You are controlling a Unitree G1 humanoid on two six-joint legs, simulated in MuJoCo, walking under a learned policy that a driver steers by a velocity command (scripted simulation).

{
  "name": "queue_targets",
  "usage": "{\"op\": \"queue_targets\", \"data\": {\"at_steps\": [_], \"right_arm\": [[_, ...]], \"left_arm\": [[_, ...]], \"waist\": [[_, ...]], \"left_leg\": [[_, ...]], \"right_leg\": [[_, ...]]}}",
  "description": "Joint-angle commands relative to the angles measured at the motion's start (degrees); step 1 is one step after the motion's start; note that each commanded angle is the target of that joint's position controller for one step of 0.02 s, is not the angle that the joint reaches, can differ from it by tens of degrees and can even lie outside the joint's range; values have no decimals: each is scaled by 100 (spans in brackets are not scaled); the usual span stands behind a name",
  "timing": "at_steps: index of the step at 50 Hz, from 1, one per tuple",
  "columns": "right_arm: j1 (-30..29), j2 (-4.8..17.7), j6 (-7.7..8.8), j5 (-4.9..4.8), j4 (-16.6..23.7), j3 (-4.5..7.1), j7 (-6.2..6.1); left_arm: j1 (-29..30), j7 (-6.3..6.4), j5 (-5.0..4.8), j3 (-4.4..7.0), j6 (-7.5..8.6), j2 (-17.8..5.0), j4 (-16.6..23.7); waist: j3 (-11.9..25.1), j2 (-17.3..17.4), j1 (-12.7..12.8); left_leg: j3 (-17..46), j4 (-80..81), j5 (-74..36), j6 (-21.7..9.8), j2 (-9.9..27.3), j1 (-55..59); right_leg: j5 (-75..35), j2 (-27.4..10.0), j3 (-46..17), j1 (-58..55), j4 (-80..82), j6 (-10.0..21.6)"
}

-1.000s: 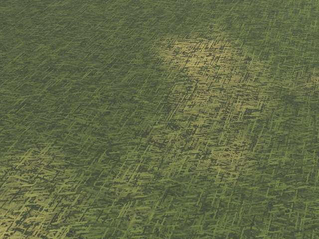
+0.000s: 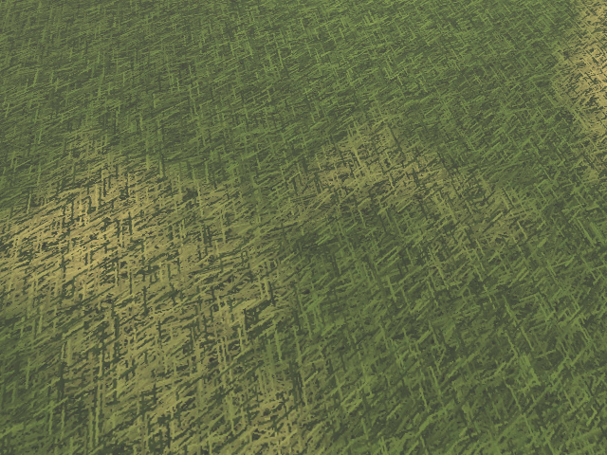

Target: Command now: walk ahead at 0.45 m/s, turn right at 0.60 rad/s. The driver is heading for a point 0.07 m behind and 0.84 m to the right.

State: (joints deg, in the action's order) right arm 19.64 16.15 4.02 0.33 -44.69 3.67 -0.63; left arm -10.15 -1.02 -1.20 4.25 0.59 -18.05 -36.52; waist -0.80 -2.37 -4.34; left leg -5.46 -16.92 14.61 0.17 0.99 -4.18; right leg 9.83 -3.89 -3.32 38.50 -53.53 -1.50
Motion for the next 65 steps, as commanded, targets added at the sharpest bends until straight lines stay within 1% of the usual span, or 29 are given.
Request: {"op": "queue_targets", "data": {"at_steps": [1,6,9,10,11,12,13,14,15,20,23,27,31,32,33,34,35,37,39,42,50,53,54,55,56,57,60,63,65], "right_arm": [[-265,1033,66,-51,316,254,-18],[-160,1313,-19,-214,156,359,-4],[-106,1224,-92,-223,173,315,-59],[73,692,-56,44,397,123,-46],[74,416,124,44,724,-31,-17],[-529,992,268,-191,787,109,44],[-762,1008,361,-274,864,96,71],[-786,956,392,-142,799,92,22],[-737,1015,357,-1,754,142,-8],[-717,703,52,115,734,85,-15],[-1313,478,14,97,898,-11,7],[-1887,565,6,9,1052,1,107],[-1492,783,91,60,995,124,113],[-1250,915,135,133,992,155,71],[-1015,1215,111,230,1047,187,5],[-771,1156,-19,245,941,203,7],[-981,833,-91,56,1060,139,13],[-1322,524,-220,77,1143,34,-34],[-1597,632,-293,115,1122,49,-77],[-1515,668,-320,136,1029,100,-116],[-1459,987,-435,-60,753,202,-19],[-1231,789,-459,-197,487,113,17],[-1012,397,-429,-44,470,-14,82],[-1135,302,-389,96,675,-53,82],[-1543,699,-411,52,683,65,15],[-1472,788,-446,-33,618,130,4],[-1050,742,-499,11,302,175,-20],[-1294,414,-428,-45,299,57,11],[-1337,358,-385,4,277,3,14]], "left_arm": [[783,-105,1,-45,124,-68,607],[992,-231,-6,23,98,-240,736],[-906,-142,-2,422,26,-899,220],[-1582,-14,-64,570,-18,-1474,91],[-1397,-41,-86,537,79,-1756,286],[-1333,-80,-30,374,177,-1204,275],[-1162,-76,-1,293,244,-978,207],[-713,-69,24,240,269,-862,259],[-346,-54,66,189,271,-718,329],[-116,134,107,227,228,-844,206],[-281,244,14,241,89,-846,36],[-551,334,-15,256,-65,-870,-129],[-276,359,0,210,-119,-713,-39],[-251,341,31,148,-102,-537,49],[-663,324,161,52,-77,-213,110],[-1415,310,15,57,-95,-414,54],[-1539,305,15,208,-155,-966,-165],[-803,360,-39,289,-370,-1047,-135],[-643,378,-28,255,-483,-799,-21],[-552,369,-9,176,-451,-476,71],[-284,181,88,84,-384,-408,153],[-663,122,139,118,-358,-494,-54],[-701,177,173,177,-362,-864,-2],[-256,208,246,184,-361,-1131,144],[-170,191,369,141,-262,-908,175],[13,188,382,70,-162,-718,97],[-72,201,146,19,-15,-560,-174],[286,238,234,-143,3,-155,-240],[225,231,265,-105,-4,-305,-342]], "waist": [[-188,848,-54],[-287,868,93],[832,609,1142],[1347,-576,1186],[2265,-1405,865],[1829,-612,1181],[1136,-517,1063],[680,-45,766],[464,-75,529],[374,-24,219],[446,-181,425],[515,-258,642],[534,-448,347],[821,-230,245],[1423,870,401],[2017,2105,634],[1744,1340,614],[868,657,498],[390,866,576],[492,1103,481],[656,1097,367],[570,883,607],[652,-237,432],[406,-1326,308],[325,-894,652],[257,-791,517],[319,-695,521],[68,-540,442],[272,-531,511]], "left_leg": [[465,761,-1312,-859,1319,146],[-28,375,-2471,-659,1574,475],[-629,-2385,-4446,-278,1182,-275],[-647,-4479,-1053,48,736,-2303],[499,-5956,1958,212,-255,-3779],[1086,-6225,1527,112,73,-4406],[990,-5935,1029,-30,285,-4485],[986,-5469,639,-16,484,-4117],[997,-5074,455,47,608,-3690],[736,-4089,-130,437,315,-2925],[709,-2834,-1091,472,-2,-2608],[909,-1760,-1493,401,-286,-2327],[1040,-861,-1380,69,-242,-1787],[1226,-577,-2499,-174,177,-921],[2235,-931,-4980,-691,1412,569],[4051,-738,-4777,-1800,2613,1495],[4100,-590,-3480,-1782,2517,1053],[2724,-385,-2084,-1327,1767,69],[1960,-15,-1376,-1213,1354,-830],[1400,135,-1610,-1343,1289,-708],[1058,54,-1151,-1401,1546,-671],[733,-575,-696,-770,1266,-1304],[152,-1647,284,-166,756,-1924],[-58,-2233,1726,265,106,-2559],[471,-3132,1832,314,244,-2384],[594,-3534,1637,306,229,-2411],[571,-3926,881,403,229,-2706],[665,-2815,510,417,338,-2218],[529,-2145,621,444,230,-1627]], "right_leg": [[-606,-70,188,162,836,15],[-116,161,594,-591,1656,430],[-195,828,854,-3570,2225,985],[245,-463,-1285,-5451,2373,1564],[1663,-1518,-4442,-6269,3479,2514],[1737,-1435,-4012,-6008,3790,2212],[1319,-1236,-3227,-5294,3771,2024],[255,-987,-2603,-4399,3727,1841],[-944,-795,-2084,-3738,3712,1749],[-3738,-348,-1039,-2457,3625,1726],[-3394,-6,-847,-2311,3393,1394],[-2580,-107,-1429,-2661,3052,1184],[-2041,-28,-2101,-3092,2166,952],[-1584,302,-1926,-2848,1522,746],[1034,900,-1306,-1916,122,417],[3317,1327,-884,-786,-1047,122],[2983,862,-917,-574,-1715,-107],[2219,583,-540,-416,-2054,-343],[1739,422,-263,-696,-1777,-387],[1524,339,28,-867,-1033,-397],[1063,262,355,-1982,1188,-60],[-54,373,345,-3247,2975,369],[-788,-633,-1001,-3782,3513,717],[-964,-1625,-2069,-3181,3672,1621],[-571,-1532,-1954,-2686,3759,1845],[-566,-1287,-1600,-2611,3755,1707],[272,-854,-1230,-3102,3863,1364],[-355,-584,-850,-2965,3757,1218],[-1380,-604,-761,-3060,3489,1317]]}}
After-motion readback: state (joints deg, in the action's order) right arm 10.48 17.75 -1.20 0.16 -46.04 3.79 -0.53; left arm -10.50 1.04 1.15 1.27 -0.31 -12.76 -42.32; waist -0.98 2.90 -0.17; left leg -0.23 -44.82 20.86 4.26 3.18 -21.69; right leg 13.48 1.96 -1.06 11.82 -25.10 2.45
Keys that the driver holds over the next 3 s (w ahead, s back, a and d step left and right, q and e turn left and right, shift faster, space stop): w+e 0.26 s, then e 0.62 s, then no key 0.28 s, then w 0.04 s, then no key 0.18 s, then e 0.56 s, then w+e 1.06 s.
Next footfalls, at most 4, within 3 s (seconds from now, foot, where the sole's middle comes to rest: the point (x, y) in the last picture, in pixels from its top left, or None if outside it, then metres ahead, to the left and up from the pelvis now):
0.18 right None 0.25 -0.16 -0.78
0.64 left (317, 438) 0.51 -0.06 -0.78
1.08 right None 0.30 -0.27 -0.78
1.38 left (321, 454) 0.48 -0.06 -0.78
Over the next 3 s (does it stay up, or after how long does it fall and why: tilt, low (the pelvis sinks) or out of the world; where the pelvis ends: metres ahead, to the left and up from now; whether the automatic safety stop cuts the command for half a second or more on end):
stays up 0.43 -0.57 -0.01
